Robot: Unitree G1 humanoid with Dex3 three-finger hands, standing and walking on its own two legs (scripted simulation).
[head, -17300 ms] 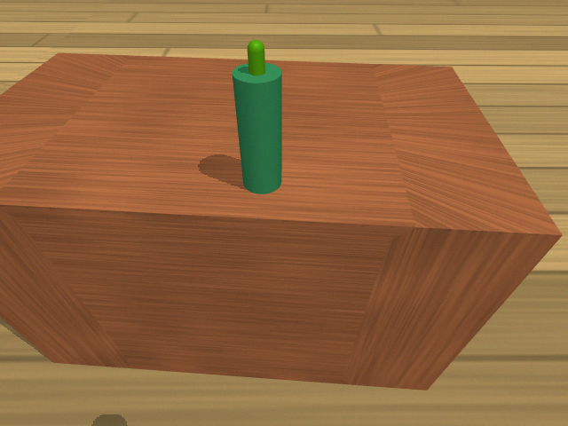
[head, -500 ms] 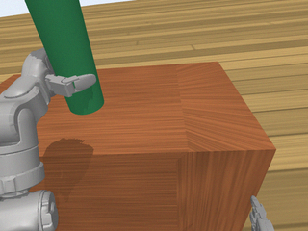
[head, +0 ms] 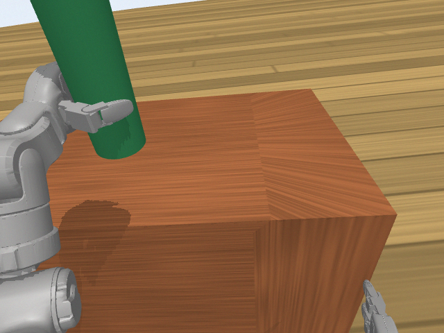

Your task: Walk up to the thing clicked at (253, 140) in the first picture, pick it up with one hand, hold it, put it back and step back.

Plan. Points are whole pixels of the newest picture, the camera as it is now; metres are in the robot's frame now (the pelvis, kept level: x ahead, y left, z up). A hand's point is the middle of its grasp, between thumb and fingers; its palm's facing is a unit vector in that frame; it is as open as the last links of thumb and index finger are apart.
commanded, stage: hold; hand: left
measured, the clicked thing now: (91, 56) +0.33 +0.16 +0.41
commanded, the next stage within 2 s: crouch in 0.90 s
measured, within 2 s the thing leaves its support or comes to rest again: neither
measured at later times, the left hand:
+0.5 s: hand (110, 105) +0.33 +0.15 +0.34, palm faces +0.06 -1.00 -0.04, open 10.8 cm
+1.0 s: hand (95, 103) +0.31 +0.16 +0.35, palm faces +0.09 -0.99 -0.06, open 10.8 cm
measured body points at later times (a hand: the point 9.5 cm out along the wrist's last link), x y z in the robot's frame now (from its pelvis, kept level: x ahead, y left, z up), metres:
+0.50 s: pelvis +0.00 +0.00 +0.00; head -0.07 -0.04 +0.44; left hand +0.32 +0.20 +0.35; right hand +0.19 -0.24 -0.06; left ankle +0.05 +0.14 -0.72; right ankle +0.04 -0.15 -0.72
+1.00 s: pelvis -0.01 +0.00 +0.00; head -0.08 -0.05 +0.44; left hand +0.30 +0.22 +0.36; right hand +0.18 -0.25 -0.06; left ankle +0.05 +0.14 -0.72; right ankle +0.04 -0.15 -0.72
